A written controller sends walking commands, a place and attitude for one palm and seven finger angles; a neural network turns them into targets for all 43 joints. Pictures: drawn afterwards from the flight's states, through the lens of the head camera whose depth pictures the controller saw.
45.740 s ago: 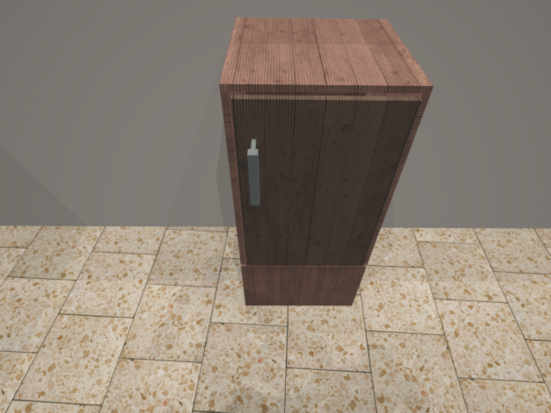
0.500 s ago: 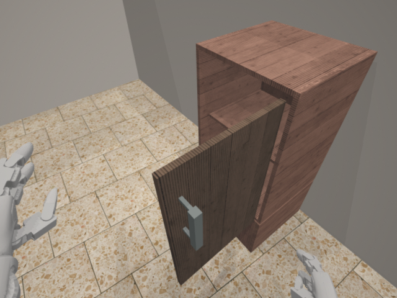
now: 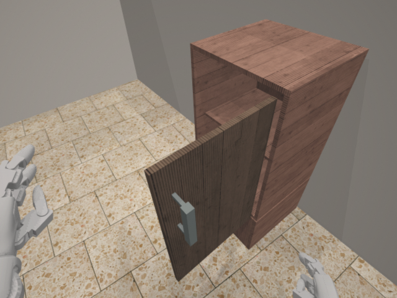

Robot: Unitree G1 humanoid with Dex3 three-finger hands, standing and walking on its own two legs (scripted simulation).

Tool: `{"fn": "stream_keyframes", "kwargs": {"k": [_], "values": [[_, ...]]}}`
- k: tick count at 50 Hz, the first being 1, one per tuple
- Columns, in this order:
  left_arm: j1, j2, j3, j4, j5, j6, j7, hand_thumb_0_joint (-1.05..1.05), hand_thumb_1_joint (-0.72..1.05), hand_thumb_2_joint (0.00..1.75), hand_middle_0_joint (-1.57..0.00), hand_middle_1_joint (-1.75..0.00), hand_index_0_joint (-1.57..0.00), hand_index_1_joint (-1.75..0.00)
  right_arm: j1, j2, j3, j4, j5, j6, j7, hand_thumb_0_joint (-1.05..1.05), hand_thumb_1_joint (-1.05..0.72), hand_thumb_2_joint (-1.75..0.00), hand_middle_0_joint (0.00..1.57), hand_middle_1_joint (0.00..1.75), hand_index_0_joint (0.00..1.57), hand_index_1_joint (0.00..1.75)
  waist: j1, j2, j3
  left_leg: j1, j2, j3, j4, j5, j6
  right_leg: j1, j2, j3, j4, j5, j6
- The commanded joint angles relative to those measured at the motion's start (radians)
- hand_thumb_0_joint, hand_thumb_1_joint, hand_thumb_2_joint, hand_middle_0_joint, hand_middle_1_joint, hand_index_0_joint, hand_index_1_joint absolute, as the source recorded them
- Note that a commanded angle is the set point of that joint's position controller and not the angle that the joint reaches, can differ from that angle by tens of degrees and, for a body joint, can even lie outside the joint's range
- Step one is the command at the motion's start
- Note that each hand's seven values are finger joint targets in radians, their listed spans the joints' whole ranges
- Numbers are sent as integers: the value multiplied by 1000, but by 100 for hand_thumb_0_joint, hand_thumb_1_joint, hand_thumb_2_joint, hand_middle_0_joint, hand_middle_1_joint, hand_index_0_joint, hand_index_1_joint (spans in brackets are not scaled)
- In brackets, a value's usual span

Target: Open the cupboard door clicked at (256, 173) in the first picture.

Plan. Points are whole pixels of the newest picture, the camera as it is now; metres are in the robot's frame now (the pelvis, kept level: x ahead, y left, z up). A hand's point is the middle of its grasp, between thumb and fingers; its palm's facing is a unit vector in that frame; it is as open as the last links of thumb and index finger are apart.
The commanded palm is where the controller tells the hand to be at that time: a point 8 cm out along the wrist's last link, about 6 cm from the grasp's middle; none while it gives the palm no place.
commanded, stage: step back with the hand held close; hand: left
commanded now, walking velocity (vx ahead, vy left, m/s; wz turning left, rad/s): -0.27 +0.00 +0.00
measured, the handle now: (184, 219) +0.30 +0.08 -0.03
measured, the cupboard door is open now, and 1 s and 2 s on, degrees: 92 92 92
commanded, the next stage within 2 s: stop stepping back and stand still in 1.26 s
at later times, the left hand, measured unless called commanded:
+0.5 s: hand (24, 234) +0.15 +0.28 +0.15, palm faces +0.36 -0.78 -0.51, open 7.4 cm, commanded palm +0.09 +0.32 +0.17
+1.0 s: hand out of the picture +0.07 +0.30 +0.17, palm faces +0.46 -0.75 -0.47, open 7.4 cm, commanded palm -0.01 +0.34 +0.17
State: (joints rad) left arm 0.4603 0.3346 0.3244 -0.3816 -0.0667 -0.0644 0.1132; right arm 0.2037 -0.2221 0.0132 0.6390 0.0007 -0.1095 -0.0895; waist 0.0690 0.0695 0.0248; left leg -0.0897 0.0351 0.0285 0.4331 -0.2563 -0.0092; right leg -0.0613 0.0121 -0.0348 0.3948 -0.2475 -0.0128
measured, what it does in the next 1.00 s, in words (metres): walks backwards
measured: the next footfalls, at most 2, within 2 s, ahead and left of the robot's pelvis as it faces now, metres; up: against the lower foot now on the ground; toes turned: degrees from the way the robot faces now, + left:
right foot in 1.14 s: -0.22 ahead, -0.10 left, +0.00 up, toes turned +0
left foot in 1.28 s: -0.07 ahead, +0.10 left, +0.00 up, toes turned -2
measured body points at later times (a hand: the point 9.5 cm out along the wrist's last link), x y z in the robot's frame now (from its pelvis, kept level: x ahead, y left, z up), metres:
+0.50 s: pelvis -0.06 +0.02 -0.01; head -0.04 +0.03 +0.44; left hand +0.13 +0.32 +0.18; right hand +0.11 -0.23 -0.08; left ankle -0.01 +0.12 -0.74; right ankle -0.01 -0.11 -0.74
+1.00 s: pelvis -0.14 +0.03 -0.02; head -0.12 +0.05 +0.43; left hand +0.04 +0.34 +0.20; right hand +0.03 -0.20 -0.10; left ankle -0.01 +0.12 -0.74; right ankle -0.14 -0.10 -0.70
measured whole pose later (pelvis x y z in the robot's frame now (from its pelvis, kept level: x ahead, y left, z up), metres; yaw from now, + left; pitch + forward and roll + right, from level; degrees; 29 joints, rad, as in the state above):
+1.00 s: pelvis -0.14 +0.03 -0.02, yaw +2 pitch -1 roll -4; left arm 0.51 0.46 0.47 -0.54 -0.03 -0.24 0.17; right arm 0.21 -0.18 -0.02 0.62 -0.02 -0.11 -0.08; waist -0.02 0.03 0.04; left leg -0.48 0.04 0.00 0.58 -0.09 0.05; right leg -0.42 0.09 0.03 0.91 -0.43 0.01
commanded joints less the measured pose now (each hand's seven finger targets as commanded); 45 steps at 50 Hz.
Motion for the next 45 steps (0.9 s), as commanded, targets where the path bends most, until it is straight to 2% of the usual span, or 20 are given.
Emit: {"fn": "stream_keyframes", "kwargs": {"k": [1, 2, 3, 5, 9, 13, 16, 19, 23, 26, 30, 33, 35, 37, 39, 40, 42, 43, 44, 45], "values": [[-116, 252, 204, -194, 11, -123, 22, 0, 90, 90, -20, -30, -20, -30, -128, -114, -37, -174, 3, -27, -6, 0, -90, -90, 20, 30, 20, 30, -53, -86, -11, -43, -10, 3, 3, 98, 44, -154, -81, 129, -140, 254, -3], [-68, 225, 178, -180, 15, -127, 17, 0, 90, 90, -20, -30, -20, -30, -128, -116, -41, -178, -1, -14, -2, 0, -90, -90, 20, 30, 20, 30, -53, -103, -31, -40, -9, 6, 7, 115, 41, -150, -88, 129, -134, 282, -4], [-58, 224, 177, -189, 17, -136, 16, 0, 90, 90, -20, -30, -20, -30, -134, -120, -46, -182, -2, -5, -2, 0, -90, -90, 20, 30, 20, 30, -53, -64, -48, -48, -8, 7, 2, 152, 39, -129, -91, 112, -112, 337, -4], [-9, 205, 158, -181, 16, -136, 16, 0, 90, 90, -20, -30, -20, -30, -129, -125, -51, -194, 1, 14, 0, 0, -90, -90, 20, 30, 20, 30, -56, -49, -92, -37, 6, 12, -14, 208, 34, -113, -81, 97, -80, 377, 4], [45, 236, 188, -226, 14, -137, 27, 0, 90, 90, -20, -30, -20, -30, -134, -124, -59, -224, 6, 43, -6, 0, -90, -90, 20, 30, 20, 30, -53, -41, -166, -42, 27, 7, -24, 346, 31, -65, -65, 68, -12, 466, 15], [80, 283, 237, -279, 12, -138, 42, 0, 90, 90, -20, -30, -20, -30, -135, -124, -66, -243, 8, 65, -11, 0, -90, -90, 20, 30, 20, 30, -52, -35, -206, -84, 33, -1, -20, 378, 31, -31, -62, 59, 33, 499, 18], [108, 267, 230, -276, 10, -139, 49, 0, 90, 90, -20, -30, -20, -30, -129, -118, -67, -250, 12, 72, -13, 0, -90, -90, 20, 30, 20, 30, -58, -46, -184, -133, 37, -1, -24, 312, 32, -49, -58, 71, 42, 460, 21], [99, 265, 226, -304, 14, -145, 55, 0, 90, 90, -20, -30, -20, -30, -123, -123, -69, -254, 12, 67, -14, 0, -90, -90, 20, 30, 20, 30, -58, -15, -162, -198, 42, -15, -44, 211, 37, -51, -47, 75, 50, 356, 25], [90, 257, 228, -295, 26, -162, 64, 0, 90, 90, -20, -30, -20, -30, -114, -132, -69, -251, 12, 51, -14, 0, -90, -90, 20, 30, 20, 30, -62, 7, -103, -368, 62, -54, -102, -74, 63, -30, -33, 79, 74, 162, 29], [80, 248, 232, -311, 39, -185, 68, 0, 90, 90, -20, -30, -20, -30, -101, -137, -68, -252, 11, 27, -13, 0, -90, -90, 20, 30, 20, 30, -64, 36, -79, -503, 84, -88, -137, -272, 89, 13, -17, 85, 127, 95, 32], [40, 237, 237, -319, 55, -204, 71, 0, 90, 90, -20, -30, -20, -30, -89, -140, -69, -243, 6, -6, -16, 0, -90, -90, 20, 30, 20, 30, -65, 67, -67, -636, 127, -141, -165, -411, 112, 57, 8, 75, 228, 43, 37], [17, 241, 248, -317, 63, -216, 69, 0, 90, 90, -20, -30, -20, -30, -79, -140, -73, -233, 3, -27, -15, 0, -90, -90, 20, 30, 20, 30, -68, 36, -68, -672, 110, -140, -106, -452, 113, 45, 2, 123, 224, 10, 29], [10, 234, 235, -321, 58, -218, 68, 0, 90, 90, -20, -30, -20, -30, -71, -131, -73, -227, 0, -33, -11, 0, -90, -90, 20, 30, 20, 30, -76, -43, -46, -581, 53, -90, 5, -421, 87, -107, -40, 199, 111, -92, 3], [-8, 240, 222, -338, 46, -217, 74, 0, 90, 90, -20, -30, -20, -30, -53, -120, -68, -203, -7, -36, -4, 0, -90, -90, 20, 30, 20, 30, -83, -130, -48, -409, -9, -50, 136, -308, 47, -306, -112, 272, -33, -204, -34], [-30, 241, 200, -356, 41, -216, 84, 0, 90, 90, -20, -30, -20, -30, -49, -113, -62, -180, -8, -30, 1, 0, -90, -90, 20, 30, 20, 30, -91, -161, -65, -249, -37, -31, 231, -213, 22, -453, -160, 272, -103, -265, -58], [-38, 255, 208, -362, 40, -219, 89, 0, 90, 90, -20, -30, -20, -30, -52, -115, -62, -172, -7, -26, 0, 0, -90, -90, 20, 30, 20, 30, -95, -158, -67, -212, -35, -39, 223, -198, 22, -487, -154, 241, -101, -267, -52], [-31, 270, 225, -382, 39, -226, 93, 0, 90, 90, -20, -30, -20, -30, -61, -125, -60, -179, -7, -22, -4, 0, -90, -90, 20, 30, 20, 30, -94, -54, -60, -264, 16, -113, 77, -270, 44, -451, -91, 169, -18, -266, -17], [-14, 278, 245, -384, 41, -229, 95, 0, 90, 90, -20, -30, -20, -30, -82, -138, -62, -187, -10, -25, -11, 0, -90, -90, 20, 30, 20, 30, -88, 76, -55, -399, 88, -206, -78, -363, 71, -334, -30, 117, 109, -234, 8], [6, 264, 261, -387, 45, -232, 94, 0, 90, 90, -20, -30, -20, -30, -93, -141, -60, -195, -11, -32, -15, 0, -90, -90, 20, 30, 20, 30, -77, 202, -79, -587, 208, -345, -259, -516, 118, -138, 54, 46, 364, -140, 36], [-5, 273, 279, -414, 48, -237, 89, 0, 90, 90, -20, -30, -20, -30, -99, -125, -70, -198, -13, -42, -14, 0, -90, -90, 20, 30, 20, 30, -65, 231, -137, -634, 287, -421, -329, -519, 158, -46, 91, 39, 580, -126, 41]]}}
